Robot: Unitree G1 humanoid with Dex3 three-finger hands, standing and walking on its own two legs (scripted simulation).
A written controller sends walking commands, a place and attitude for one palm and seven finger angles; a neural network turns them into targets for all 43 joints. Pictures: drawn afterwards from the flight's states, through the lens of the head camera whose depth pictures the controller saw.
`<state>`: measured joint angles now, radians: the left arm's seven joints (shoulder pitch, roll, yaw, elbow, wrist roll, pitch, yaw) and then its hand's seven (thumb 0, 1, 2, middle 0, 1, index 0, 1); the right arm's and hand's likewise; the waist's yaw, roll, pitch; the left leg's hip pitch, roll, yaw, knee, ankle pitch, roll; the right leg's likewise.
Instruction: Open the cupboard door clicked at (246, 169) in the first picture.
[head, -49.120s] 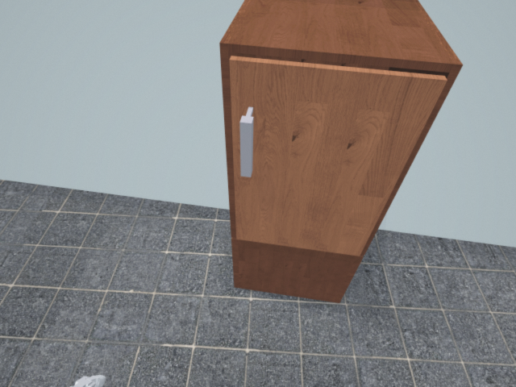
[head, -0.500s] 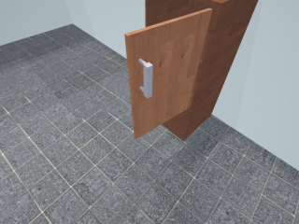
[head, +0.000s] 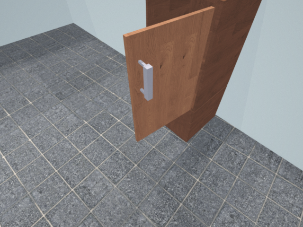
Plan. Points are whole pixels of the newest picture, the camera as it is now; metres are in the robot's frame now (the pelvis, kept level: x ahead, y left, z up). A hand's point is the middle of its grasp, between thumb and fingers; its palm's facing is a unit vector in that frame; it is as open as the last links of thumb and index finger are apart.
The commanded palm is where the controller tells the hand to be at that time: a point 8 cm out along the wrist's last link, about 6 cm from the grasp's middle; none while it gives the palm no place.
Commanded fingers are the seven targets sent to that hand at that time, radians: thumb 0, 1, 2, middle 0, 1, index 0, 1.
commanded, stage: look to check the result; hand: left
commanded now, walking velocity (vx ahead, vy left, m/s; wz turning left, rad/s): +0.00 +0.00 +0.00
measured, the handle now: (144, 80) +0.60 +0.06 +0.04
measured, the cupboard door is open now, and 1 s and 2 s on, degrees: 83 83 83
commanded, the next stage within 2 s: stand and wait in 0.10 s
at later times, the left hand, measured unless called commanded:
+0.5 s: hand out of the picture +0.02 +0.18 -0.17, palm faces +0.02 -0.97 -0.22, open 7.3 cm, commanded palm none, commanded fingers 0.00 0.90 0.90 -0.20 -0.30 -0.20 -0.30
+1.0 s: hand out of the picture +0.05 +0.19 -0.17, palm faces +0.01 -0.97 -0.25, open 7.3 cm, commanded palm none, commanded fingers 0.00 0.90 0.90 -0.20 -0.30 -0.20 -0.30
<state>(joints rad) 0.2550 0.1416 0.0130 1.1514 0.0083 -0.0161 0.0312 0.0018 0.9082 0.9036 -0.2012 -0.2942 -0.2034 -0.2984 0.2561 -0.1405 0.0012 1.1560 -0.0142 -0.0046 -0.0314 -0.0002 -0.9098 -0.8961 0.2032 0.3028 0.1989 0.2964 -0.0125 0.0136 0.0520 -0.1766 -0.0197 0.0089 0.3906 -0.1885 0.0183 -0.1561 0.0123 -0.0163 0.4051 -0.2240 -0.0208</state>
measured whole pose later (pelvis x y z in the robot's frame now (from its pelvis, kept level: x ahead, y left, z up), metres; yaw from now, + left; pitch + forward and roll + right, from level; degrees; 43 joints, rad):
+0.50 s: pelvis +0.01 -0.01 +0.00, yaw +0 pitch -1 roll +0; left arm 0.23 0.18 0.02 1.15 0.01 -0.02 0.02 0.00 0.91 0.90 -0.20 -0.29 -0.20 -0.30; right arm 0.21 -0.19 0.00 1.15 -0.01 -0.01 -0.03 0.00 -0.91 -0.90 0.20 0.30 0.20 0.30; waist -0.01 0.01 0.06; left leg -0.15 -0.01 0.00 0.37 -0.19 0.01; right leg -0.13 0.03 -0.02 0.37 -0.22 -0.03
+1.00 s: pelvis +0.01 -0.01 +0.00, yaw +0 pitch -2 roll +0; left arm 0.19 0.22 0.02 1.14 0.01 -0.03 0.02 0.00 0.91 0.90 -0.20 -0.29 -0.21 -0.30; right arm 0.18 -0.22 0.00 1.15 -0.01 -0.01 -0.02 0.00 -0.91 -0.90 0.20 0.30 0.20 0.30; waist -0.01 0.01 0.05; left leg -0.13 0.00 0.00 0.34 -0.18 0.00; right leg -0.10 0.03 -0.02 0.34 -0.21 -0.04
